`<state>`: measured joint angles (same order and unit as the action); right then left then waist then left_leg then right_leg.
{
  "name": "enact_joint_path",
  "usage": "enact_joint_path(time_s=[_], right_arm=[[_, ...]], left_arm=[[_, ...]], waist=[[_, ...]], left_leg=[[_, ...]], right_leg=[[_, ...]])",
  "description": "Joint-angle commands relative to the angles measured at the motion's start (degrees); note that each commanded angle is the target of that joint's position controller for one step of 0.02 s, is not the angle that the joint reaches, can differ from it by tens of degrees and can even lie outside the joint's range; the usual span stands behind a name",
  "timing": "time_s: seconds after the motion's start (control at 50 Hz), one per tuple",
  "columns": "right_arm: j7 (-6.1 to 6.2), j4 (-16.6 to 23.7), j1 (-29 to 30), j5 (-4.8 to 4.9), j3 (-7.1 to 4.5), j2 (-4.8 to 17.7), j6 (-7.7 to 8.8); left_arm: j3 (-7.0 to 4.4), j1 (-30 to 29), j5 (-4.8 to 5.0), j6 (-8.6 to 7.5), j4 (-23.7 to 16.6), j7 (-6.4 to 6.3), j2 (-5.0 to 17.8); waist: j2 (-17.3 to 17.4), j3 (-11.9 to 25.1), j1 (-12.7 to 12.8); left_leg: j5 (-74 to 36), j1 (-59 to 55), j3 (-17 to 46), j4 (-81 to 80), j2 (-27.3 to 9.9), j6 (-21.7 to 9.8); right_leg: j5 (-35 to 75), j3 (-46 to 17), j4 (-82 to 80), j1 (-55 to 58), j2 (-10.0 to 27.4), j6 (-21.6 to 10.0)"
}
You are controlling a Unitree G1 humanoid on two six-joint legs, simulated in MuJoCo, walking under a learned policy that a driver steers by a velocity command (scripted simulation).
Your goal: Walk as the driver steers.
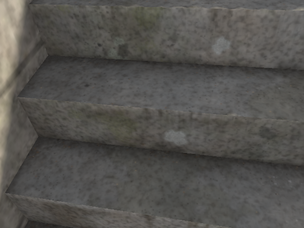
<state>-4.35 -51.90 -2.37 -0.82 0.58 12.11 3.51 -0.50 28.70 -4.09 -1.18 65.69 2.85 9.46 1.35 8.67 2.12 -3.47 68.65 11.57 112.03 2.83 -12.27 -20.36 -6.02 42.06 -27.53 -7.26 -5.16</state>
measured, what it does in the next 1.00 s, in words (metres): climbs, turning right: left foot 0.21 m higher, then right foot 0.20 m higher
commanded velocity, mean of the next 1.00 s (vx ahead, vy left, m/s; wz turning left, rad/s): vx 0.50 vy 0.00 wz -0.32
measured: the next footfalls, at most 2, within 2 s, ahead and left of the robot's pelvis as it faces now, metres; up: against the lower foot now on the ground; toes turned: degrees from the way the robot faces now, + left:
left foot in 0.24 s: +0.32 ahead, +0.11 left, +0.21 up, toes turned -5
right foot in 0.72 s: +0.46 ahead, -0.27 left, +0.41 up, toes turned -27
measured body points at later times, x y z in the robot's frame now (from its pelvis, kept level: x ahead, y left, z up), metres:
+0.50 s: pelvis +0.25 -0.01 +0.20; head +0.23 -0.02 +0.65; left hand +0.49 +0.16 +0.11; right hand +0.20 -0.22 +0.04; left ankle +0.27 +0.11 -0.51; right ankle +0.23 -0.14 -0.24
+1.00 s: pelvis +0.47 -0.17 +0.40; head +0.47 -0.17 +0.85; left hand +0.50 +0.06 +0.25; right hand +0.52 -0.43 +0.27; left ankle +0.52 -0.02 +0.03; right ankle +0.42 -0.25 -0.31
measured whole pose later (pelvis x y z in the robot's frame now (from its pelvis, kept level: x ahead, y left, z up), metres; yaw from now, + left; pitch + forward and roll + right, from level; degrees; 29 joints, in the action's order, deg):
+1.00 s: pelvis +0.47 -0.17 +0.40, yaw -18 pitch +6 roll -2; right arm -5.3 -53.4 -8.9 1.1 -1.8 12.5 4.2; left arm -1.0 21.3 -4.5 -0.8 64.9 3.8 10.4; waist 2.9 7.5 1.7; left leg 2.1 70.5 12.1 131.9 4.9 -15.7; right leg -23.7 9.8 42.6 -25.0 0.6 -2.8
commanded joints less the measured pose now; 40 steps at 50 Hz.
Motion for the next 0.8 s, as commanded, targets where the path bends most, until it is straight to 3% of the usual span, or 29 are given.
enact_joint_path(time_s=[0.02,0.06,0.1,0.12,0.16,0.18,0.2,0.22,0.24,0.26,0.28,0.3,0.32,0.34,0.36,0.38,0.4,0.46,0.48,0.58,0.62,0.64,0.66,0.7,0.72,0.74,0.76,0.78,0.8], right_arm=[[-0.86,2.1,1.0,-0.52,2.82,-3.9,-0.43],[-0.64,4.8,5.0,-0.88,3.91,-4.4,0.1],[0.65,10.3,15.3,-0.02,3.15,-1.6,0.39],[1.52,12.6,20.4,0.1,3.14,-2.3,-0.61],[2.05,17.4,31.3,0.2,3.63,-4.2,-3.55],[0.69,18.6,29.1,-1.25,3.77,-5.6,-5.15],[-0.11,17.1,22.7,-0.71,3.03,-4.4,-6.51],[-0.12,15.9,18.2,-0.65,2.28,-1.2,-6.92],[0.05,15.7,15.2,-1.28,0.98,1.2,-6.93],[0.0,9.5,-2.9,-1.45,-0.25,2.4,-5.97],[0.97,4.6,-15.0,-0.15,-1.14,5.1,-5.95],[1.86,0.7,-22.4,-2.04,-1.58,6.4,-6.16],[6.88,-0.6,-17.7,0.52,-4.42,7.7,-3.87],[8.88,-4.2,-13.8,1.3,-4.57,7.2,-1.95],[4.31,-3.3,-7.1,-2.1,-0.73,-3.4,-0.1],[2.52,-5.0,-4.0,-0.94,1.16,-10.3,0.34],[2.1,-5.8,-1.1,0.31,2.15,-13.2,1.39],[1.49,-7.2,-2.7,-2.31,0.78,-9.0,2.6],[1.57,-8.7,-6.5,-3.5,0.33,-7.0,2.46],[-0.34,-13.2,-18.6,-6.82,1.4,-3.7,2.76],[-1.54,-14.3,-24.7,-7.17,0.99,-2.1,2.47],[-4.01,-13.0,-19.9,-5.14,-0.02,0.9,1.86],[-4.69,-12.6,-20.7,-2.57,-0.51,4.1,2.42],[-4.62,-12.6,-21.6,-1.58,-1.76,10.4,4.67],[-4.21,-11.7,-20.1,0.15,-2.59,11.5,5.63],[-5.37,-12.6,-24.7,-2.72,-2.7,9.2,5.36],[0.68,-8.4,-25.2,4.47,-4.69,8.8,6.78],[2.49,-5.9,-19.4,4.72,-4.29,3.5,6.57],[-4.15,-13.3,-23.1,-1.34,-4.13,-0.3,3.28]], left_arm=[[-0.17,-2.3,-0.75,-2.97,-3.4,0.12,3.9],[1.14,5.4,-2.13,-2.81,0.3,0.45,1.4],[0.83,5.2,-2.54,-4.11,-1.3,1.19,3.1],[0.7,6.6,-2.17,-4.36,-0.8,1.09,3.8],[0.89,6.5,1.73,-4.54,-0.1,1.77,2.2],[0.36,4.4,3.27,-4.62,-1.6,2.39,4.9],[0.41,2.5,2.71,-6.17,-1.8,3.85,7.8],[-1.31,1.6,5.43,-7.06,-2.3,4.1,11.4],[-2.84,2.3,4.92,-6.77,-1.8,5.06,13.2],[-3.2,6.2,0.2,-6.53,-0.6,6.26,10.9],[-2.3,5.7,-2.59,-5.54,-1.7,7.04,5.7],[-1.17,0.2,-3.14,-3.61,0.1,7.68,-0.9],[-5.56,-17.6,1.52,-6.12,-15.1,0.0,7.4],[-3.34,-25.0,1.19,-6.29,-21.2,-2.26,0.1],[-1.62,-18.0,4.45,-2.93,-9.9,1.1,0.4],[-2.2,-15.9,3.07,-1.55,-11.4,1.96,0.4],[-1.73,-15.5,2.91,-1.02,-13.0,2.25,-2.7],[-0.07,-22.7,3.3,0.19,-18.4,3.12,-4.2],[1.12,-26.0,3.76,0.82,-19.6,3.16,-4.7],[3.32,-38.5,3.41,2.04,-26.4,1.34,-1.1],[3.02,-45.6,3.11,3.92,-29.7,0.03,2.1],[4.02,-51.7,2.39,5.59,-32.6,0.59,3.0],[4.79,-49.2,2.57,6.37,-31.7,2.66,-0.2],[3.5,-38.2,3.52,5.62,-29.1,3.66,2.8],[2.65,-32.4,2.71,4.63,-27.3,3.04,4.6],[1.77,-21.1,2.15,4.69,-22.6,1.89,9.7],[-0.83,-6.3,1.38,1.58,-19.3,-2.63,5.7],[-2.72,-6.4,1.73,1.04,-15.9,-4.52,11.8],[-2.37,0.9,-1.84,2.0,-12.8,-0.63,18.2]], waist=[[-7.5,-3.5,-4.6],[-6.1,-7.0,-2.6],[-3.0,-6.1,-0.4],[-5.5,-5.4,0.8],[-8.4,-5.7,1.1],[-15.4,-2.9,-3.1],[-18.8,-1.2,-6.3],[-16.5,0.4,-8.0],[-17.3,4.1,-8.4],[-6.9,18.6,-9.6],[4.0,25.5,-10.8],[21.6,16.3,-14.8],[9.3,8.3,-13.1],[4.0,-2.1,-10.0],[3.6,-9.7,-7.5],[-4.4,-9.0,-4.4],[-7.2,-7.9,-0.4],[-3.2,-5.4,2.5],[2.7,-5.7,0.9],[-2.7,-4.7,-1.3],[1.2,-2.9,-3.4],[2.1,-4.1,-1.9],[6.7,-1.5,0.0],[7.3,3.8,6.5],[10.5,6.7,7.9],[5.0,17.5,6.6],[-2.7,19.3,9.4],[-14.3,15.3,9.1],[-16.8,10.3,12.0]], left_leg=[[6.5,14.0,-7.7,24.2,-1.2,0.5],[7.9,23.6,-7.3,27.2,-2.0,-1.4],[4.9,13.6,-13.6,8.2,-5.1,0.8],[3.6,11.4,-15.4,2.0,-6.2,3.0],[19.3,-2.9,-22.9,-15.8,-4.9,5.3],[25.8,-19.0,-28.9,-27.2,-1.7,7.3],[17.5,-23.5,-25.9,-28.3,0.0,8.3],[23.5,-18.8,-25.9,-41.1,2.7,9.4],[25.9,-22.4,-24.8,-49.2,4.8,7.8],[12.1,-47.8,-13.3,-48.3,0.1,0.8],[24.6,-65.9,9.3,-65.0,-8.0,-6.1],[41.3,-67.0,34.4,-83.5,-21.5,-12.9],[59.6,-55.0,39.4,-85.5,-21.9,-12.5],[62.3,-48.0,33.5,-86.0,-22.9,-9.7],[52.7,-44.5,26.3,-89.1,-22.7,-6.3],[42.6,-42.8,16.7,-89.1,-21.7,-3.5],[30.3,-40.7,5.7,-88.4,-17.9,-0.2],[18.0,-42.5,-14.0,-94.9,-15.7,2.7],[20.6,-45.2,-13.3,-97.4,-16.8,1.3],[21.6,-57.8,-17.1,-105.0,-19.0,1.8],[14.1,-56.6,-19.3,-108.1,-18.6,1.2],[8.5,-42.7,-22.3,-117.9,-18.8,-0.3],[-12.8,-38.7,-21.6,-116.5,-20.6,-4.4],[-63.6,-57.2,-24.0,-102.3,-22.3,-2.8],[-71.1,-67.5,-23.9,-95.2,-21.6,-1.4],[-72.4,-57.8,-19.3,-79.8,-18.3,0.5],[-52.2,-51.0,-20.9,-61.1,-11.8,3.2],[-9.8,-33.3,-18.2,-36.8,-2.7,5.9],[-9.5,-18.8,9.5,-8.6,1.5,3.6]], right_leg=[[1.3,-17.9,-17.7,2.7,9.6,-2.6],[-5.0,-20.2,-17.3,8.3,10.6,-3.7],[0.3,-18.2,-22.2,2.4,9.1,-2.6],[3.7,-20.9,-25.0,0.9,10.0,-4.3],[23.2,-20.6,-35.1,-6.2,12.4,-9.0],[56.7,-18.9,-36.0,-8.7,14.6,-13.1],[95.5,-20.0,-31.2,-0.9,20.2,-15.2],[113.5,-17.1,-25.2,16.3,21.7,-14.9],[127.4,-16.3,-20.0,23.7,22.4,-16.2],[133.4,-11.3,-2.2,17.4,17.6,-12.3],[107.8,-13.5,9.6,1.5,12.7,-10.7],[31.5,-10.5,37.9,-18.0,2.9,-6.0],[12.9,-1.3,66.3,-20.7,1.9,-0.5],[8.2,-2.9,77.6,-32.3,3.6,-0.9],[20.3,-10.4,81.9,-41.6,5.5,-9.8],[21.5,-10.4,81.6,-40.6,5.2,-12.8],[19.9,-9.4,78.5,-39.4,5.5,-14.1],[11.1,-0.6,74.9,-42.3,8.8,-14.8],[5.9,1.3,85.2,-47.5,9.5,-15.0],[7.5,2.3,73.9,-62.6,13.8,-15.9],[12.3,5.0,63.9,-57.1,16.3,-14.1],[-2.2,9.8,50.2,-37.7,15.0,-12.6],[-0.2,15.9,53.2,-24.0,11.8,-9.1],[-1.0,15.4,42.1,-19.4,6.1,-7.6],[-6.1,15.5,27.7,-15.3,3.3,-6.3],[18.1,4.1,26.7,4.3,6.1,-10.7],[-15.3,-11.5,12.3,16.3,13.9,-8.9],[-25.3,-37.4,-9.8,17.5,22.1,-11.6],[-21.2,-47.8,-20.8,12.6,22.7,-6.6]])
Velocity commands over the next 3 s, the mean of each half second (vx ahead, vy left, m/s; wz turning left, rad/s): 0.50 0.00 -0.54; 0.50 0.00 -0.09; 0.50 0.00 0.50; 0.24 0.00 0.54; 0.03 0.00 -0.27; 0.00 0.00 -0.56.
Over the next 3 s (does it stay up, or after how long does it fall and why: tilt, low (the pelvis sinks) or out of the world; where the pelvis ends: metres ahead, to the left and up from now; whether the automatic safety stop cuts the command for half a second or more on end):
stays up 0.94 -0.17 0.83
